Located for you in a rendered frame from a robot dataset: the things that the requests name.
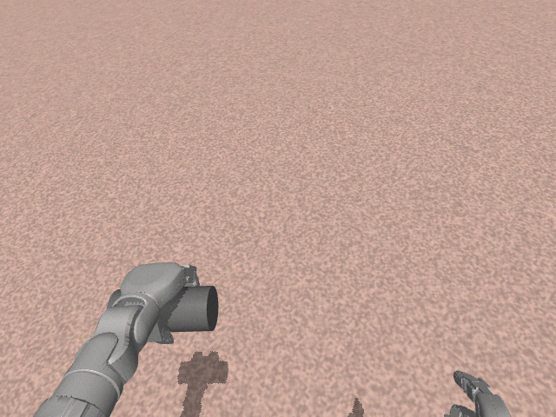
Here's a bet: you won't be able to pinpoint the left robot hand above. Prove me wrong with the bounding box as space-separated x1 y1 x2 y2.
120 262 200 344

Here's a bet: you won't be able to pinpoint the left robot arm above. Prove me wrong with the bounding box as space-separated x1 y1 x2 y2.
33 292 160 417

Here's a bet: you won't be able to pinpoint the can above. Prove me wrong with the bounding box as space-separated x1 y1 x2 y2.
107 286 218 332

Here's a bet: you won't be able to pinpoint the right robot hand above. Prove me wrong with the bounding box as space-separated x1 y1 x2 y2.
444 371 512 417

